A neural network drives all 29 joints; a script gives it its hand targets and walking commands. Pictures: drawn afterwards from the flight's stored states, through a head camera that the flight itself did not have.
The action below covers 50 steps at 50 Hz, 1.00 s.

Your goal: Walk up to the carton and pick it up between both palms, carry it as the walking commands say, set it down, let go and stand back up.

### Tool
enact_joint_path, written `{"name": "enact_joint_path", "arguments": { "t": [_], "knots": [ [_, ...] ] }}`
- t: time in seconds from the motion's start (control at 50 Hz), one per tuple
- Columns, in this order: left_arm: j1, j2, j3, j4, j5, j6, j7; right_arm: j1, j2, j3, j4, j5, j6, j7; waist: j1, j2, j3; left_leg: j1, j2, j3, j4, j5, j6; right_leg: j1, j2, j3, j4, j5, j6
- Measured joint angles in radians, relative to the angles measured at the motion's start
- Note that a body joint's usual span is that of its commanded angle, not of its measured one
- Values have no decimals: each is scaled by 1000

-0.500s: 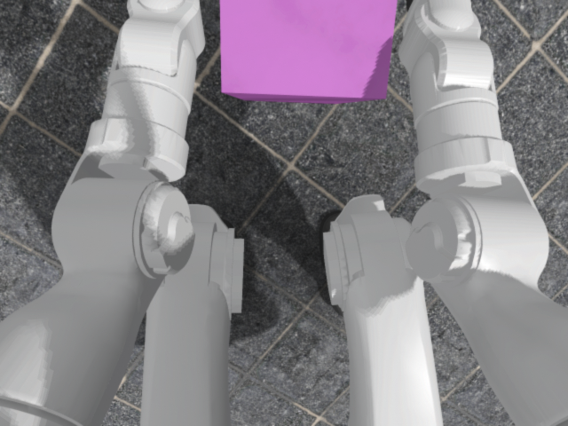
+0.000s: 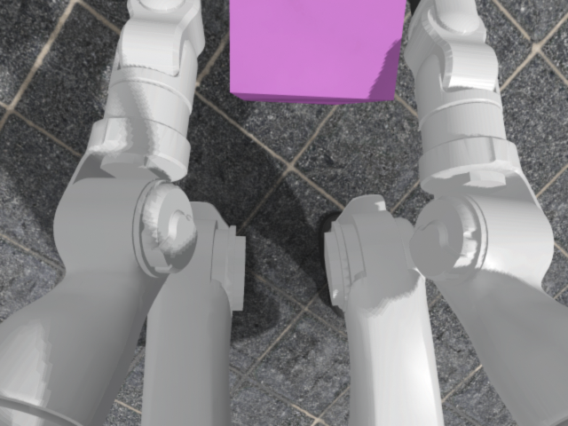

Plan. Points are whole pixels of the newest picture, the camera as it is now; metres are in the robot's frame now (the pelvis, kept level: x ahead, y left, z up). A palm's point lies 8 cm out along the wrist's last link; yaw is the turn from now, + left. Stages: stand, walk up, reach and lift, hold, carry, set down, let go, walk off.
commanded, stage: set down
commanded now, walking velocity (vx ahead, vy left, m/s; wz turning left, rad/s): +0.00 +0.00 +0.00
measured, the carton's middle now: out of the picture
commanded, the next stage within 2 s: let go in 1.94 s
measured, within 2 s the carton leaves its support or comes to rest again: neither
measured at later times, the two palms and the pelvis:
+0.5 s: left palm out of the picture +0.54 +0.13 -0.18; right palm (439, 6) +0.52 -0.17 -0.17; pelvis -0.01 +0.00 +0.01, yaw +0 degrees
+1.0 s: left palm out of the picture +0.56 +0.14 -0.07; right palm out of the picture +0.53 -0.17 -0.07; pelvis +0.00 +0.00 +0.06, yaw +0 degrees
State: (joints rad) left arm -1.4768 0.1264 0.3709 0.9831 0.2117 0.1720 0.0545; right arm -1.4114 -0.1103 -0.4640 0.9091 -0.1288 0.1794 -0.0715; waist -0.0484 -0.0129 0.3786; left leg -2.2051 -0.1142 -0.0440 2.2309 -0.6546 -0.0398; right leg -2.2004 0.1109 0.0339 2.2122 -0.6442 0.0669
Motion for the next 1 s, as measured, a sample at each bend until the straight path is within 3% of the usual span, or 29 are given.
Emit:
{"name": "enact_joint_path", "arguments": {
  "t": [0.36,0.48,0.56,0.64,0.84,1.0],
  "knots": [
    [-29,47,-53,75,-32,-61,13,-34,-19,17,80,2,-80,-14,-6,-1,36,17,-2,-1,-11,13,-7,17,-1,1,-9,12,4],
    [-10,151,-166,109,-178,-87,54,-20,-65,131,129,116,-107,-58,-13,-4,38,17,-3,-2,-40,28,-12,16,-4,2,-35,26,-1],
    [-14,209,-236,136,-275,-91,51,-16,-106,195,149,182,-116,-66,-11,3,24,11,-5,-3,-51,36,-13,9,-6,2,-44,32,-3],
    [-29,234,-267,164,-322,-91,42,-27,-130,226,167,215,-117,-63,-13,10,-7,-3,-7,-3,-54,40,-13,-4,-8,2,-47,35,-4],
    [19,204,-255,73,-309,-69,62,26,-108,242,60,238,-87,-82,-17,2,-122,-18,5,-3,-110,49,-10,-24,-2,7,-105,51,-4],
    [69,184,-217,24,-278,-31,67,88,-82,212,-3,202,-49,-86,-14,9,-221,39,9,-7,-234,69,-3,35,-9,13,-228,69,-9]
  ]
}}
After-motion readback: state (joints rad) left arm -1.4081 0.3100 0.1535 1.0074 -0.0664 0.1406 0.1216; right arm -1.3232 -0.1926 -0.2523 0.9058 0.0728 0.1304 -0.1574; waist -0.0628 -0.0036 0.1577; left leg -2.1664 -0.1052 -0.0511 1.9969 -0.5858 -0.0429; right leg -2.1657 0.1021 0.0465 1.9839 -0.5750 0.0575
